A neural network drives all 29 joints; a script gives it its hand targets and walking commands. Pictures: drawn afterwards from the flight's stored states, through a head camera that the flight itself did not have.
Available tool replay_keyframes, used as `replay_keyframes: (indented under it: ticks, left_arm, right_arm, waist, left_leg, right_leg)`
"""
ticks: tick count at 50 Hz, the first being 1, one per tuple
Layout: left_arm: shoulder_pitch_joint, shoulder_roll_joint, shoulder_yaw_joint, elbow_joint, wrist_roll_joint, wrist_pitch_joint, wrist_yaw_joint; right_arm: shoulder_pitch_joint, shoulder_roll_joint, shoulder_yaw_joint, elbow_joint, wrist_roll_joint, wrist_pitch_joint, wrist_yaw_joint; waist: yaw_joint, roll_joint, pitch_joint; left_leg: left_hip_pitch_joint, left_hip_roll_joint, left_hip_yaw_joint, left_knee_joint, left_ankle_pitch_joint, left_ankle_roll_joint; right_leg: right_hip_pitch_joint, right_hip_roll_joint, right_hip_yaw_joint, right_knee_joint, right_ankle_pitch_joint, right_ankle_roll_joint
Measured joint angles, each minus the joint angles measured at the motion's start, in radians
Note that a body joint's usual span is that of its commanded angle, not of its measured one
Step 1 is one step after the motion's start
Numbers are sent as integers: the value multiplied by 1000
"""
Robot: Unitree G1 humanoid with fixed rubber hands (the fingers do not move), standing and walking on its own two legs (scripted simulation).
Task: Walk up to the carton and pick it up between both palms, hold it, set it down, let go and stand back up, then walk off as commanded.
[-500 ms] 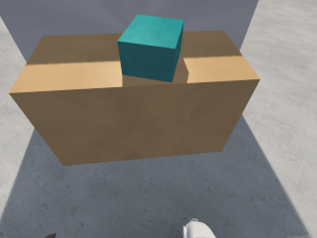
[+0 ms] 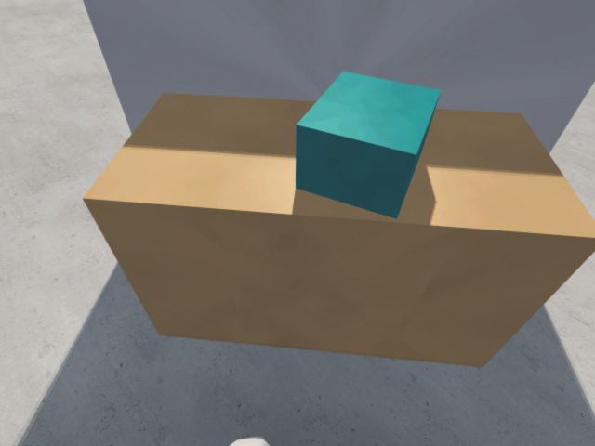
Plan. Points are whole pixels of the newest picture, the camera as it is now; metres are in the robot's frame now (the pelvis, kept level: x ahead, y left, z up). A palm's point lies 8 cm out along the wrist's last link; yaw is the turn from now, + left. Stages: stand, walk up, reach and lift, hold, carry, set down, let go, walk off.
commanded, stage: walk up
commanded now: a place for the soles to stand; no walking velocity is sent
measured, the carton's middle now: (368, 139) +0.78 -0.08 +0.01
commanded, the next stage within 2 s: none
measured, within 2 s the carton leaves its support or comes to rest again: neither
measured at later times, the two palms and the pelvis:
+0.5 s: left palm (145, 351) +0.27 +0.29 -0.07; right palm out of the picture +0.17 -0.40 -0.08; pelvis +0.15 -0.05 +0.00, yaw -4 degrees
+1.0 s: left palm (183, 323) +0.35 +0.26 -0.13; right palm out of the picture +0.30 -0.42 -0.07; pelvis +0.24 -0.06 -0.02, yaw -4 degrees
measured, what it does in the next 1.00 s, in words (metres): walks ahead: right foot, then left foot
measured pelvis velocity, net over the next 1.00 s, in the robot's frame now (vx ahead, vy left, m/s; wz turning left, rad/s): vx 0.24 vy -0.06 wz -0.06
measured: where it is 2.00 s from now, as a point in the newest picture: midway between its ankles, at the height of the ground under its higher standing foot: outside the picture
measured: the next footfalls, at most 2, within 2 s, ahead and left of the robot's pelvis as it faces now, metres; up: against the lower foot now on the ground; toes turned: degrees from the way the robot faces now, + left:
right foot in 0.38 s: +0.23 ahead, -0.19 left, +0.00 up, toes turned -9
left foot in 0.70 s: +0.34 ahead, +0.05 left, +0.00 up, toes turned +0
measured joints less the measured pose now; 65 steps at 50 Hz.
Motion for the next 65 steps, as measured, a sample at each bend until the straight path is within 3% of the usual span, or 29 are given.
replay_keyframes:
  ticks: [2,5,11,19,21,22,24,27,33,35,37,40,43,48,50,52,53,55,58,61,65]
  left_arm:
    - [5,-10,-8,20,-1,16,5]
    - [-15,-17,-30,45,-6,23,8]
    - [-55,-18,-31,45,-5,10,-13]
    - [-88,-8,-8,47,-5,20,-37]
    - [-103,-24,-5,44,-9,3,-30]
    - [-106,-28,-4,33,-8,-11,-24]
    - [-97,-21,-2,10,-10,-30,-10]
    - [-75,-30,0,5,-25,-29,8]
    - [-32,-37,-15,1,-18,-17,14]
    - [-28,-24,-16,-5,-18,-8,9]
    - [-30,-10,-20,-6,-22,6,12]
    - [-30,-27,-36,9,-22,33,26]
    - [-44,-30,-45,31,-15,44,30]
    - [-85,-23,-39,36,-12,37,33]
    - [-97,-25,-34,39,-11,34,32]
    - [-112,-40,-27,53,-8,33,34]
    - [-114,-45,-27,56,-3,32,35]
    - [-119,-42,-28,61,3,37,34]
    - [-156,-50,-29,71,-3,50,36]
    - [-199,-58,-35,82,-11,54,38]
    - [-228,-65,-42,112,-23,55,40]
  right_arm:
    - [9,-8,-2,-5,-2,-6,-18]
    - [14,0,4,10,6,-6,-34]
    - [45,6,12,28,12,-17,-35]
    - [79,-23,3,38,4,-12,-37]
    - [73,-37,1,46,4,-1,-40]
    - [71,-35,1,47,7,5,-41]
    - [55,-11,17,57,14,13,-46]
    - [11,1,38,62,20,11,-51]
    - [-39,-1,31,31,37,0,-31]
    - [-41,6,28,28,34,-7,-27]
    - [-41,18,24,32,19,-18,-36]
    - [-40,17,25,18,11,-17,-53]
    - [-48,22,27,16,10,-8,-64]
    - [-42,5,24,22,9,-3,-74]
    - [-49,-8,21,27,11,10,-76]
    - [-62,-19,18,41,15,28,-78]
    - [-65,-16,18,48,19,39,-79]
    - [-66,6,23,71,28,55,-85]
    - [-59,15,32,105,34,51,-84]
    - [-60,27,37,127,29,36,-85]
    - [-70,35,59,139,15,26,-86]
  waist:
    - [-21,-29,-9]
    - [-63,-74,-6]
    - [-97,-113,0]
    - [-124,-46,-15]
    - [-128,25,-3]
    - [-127,55,4]
    - [-103,52,9]
    - [-67,53,24]
    - [-22,89,29]
    - [-9,74,31]
    - [-2,22,41]
    - [-18,-12,43]
    - [-46,-50,50]
    - [-88,-82,63]
    - [-102,-69,69]
    - [-110,-17,86]
    - [-110,1,84]
    - [-93,-4,63]
    - [-67,5,43]
    - [-61,0,49]
    - [-84,32,37]
  left_leg:
    - [-1,-10,21,56,-68,17]
    - [39,-23,33,48,-99,22]
    - [107,-17,54,2,-127,16]
    - [147,38,49,26,-219,-28]
    - [144,91,14,75,-259,-33]
    - [120,113,-18,138,-250,-19]
    - [54,74,-75,302,-254,-9]
    - [-30,33,-90,429,-256,-9]
    - [-103,59,-40,172,-156,-18]
    - [-67,49,-21,33,-76,-19]
    - [-43,16,6,17,22,-4]
    - [-44,9,23,91,-63,15]
    - [-19,14,34,96,-92,14]
    - [-26,31,27,120,-110,-13]
    - [-47,48,12,158,-129,-25]
    - [-65,87,-29,207,-155,-37]
    - [-75,95,-49,231,-184,-30]
    - [-85,52,-87,269,-291,-16]
    - [-47,17,-85,235,-271,1]
    - [-22,-5,-74,188,-185,-31]
    - [-16,10,-100,174,-195,-44]
  right_leg:
    - [-79,37,81,190,-24,-8]
    - [-169,65,120,331,70,5]
    - [-257,29,103,184,163,29]
    - [-202,21,101,-54,149,16]
    - [-164,62,60,-88,232,44]
    - [-147,81,35,-89,227,55]
    - [-132,83,35,-71,190,58]
    - [-79,76,46,-91,166,47]
    - [-9,73,18,-114,122,56]
    - [-3,62,16,-78,83,58]
    - [-19,24,42,17,22,33]
    - [-99,61,117,215,-43,4]
    - [-167,72,116,287,-39,4]
    - [-224,52,86,168,51,7]
    - [-207,56,75,86,113,9]
    - [-191,90,37,77,143,33]
    - [-187,103,22,78,135,35]
    - [-198,100,26,91,113,26]
    - [-201,90,27,92,104,20]
    - [-197,67,37,98,99,34]
    - [-173,104,32,56,108,26]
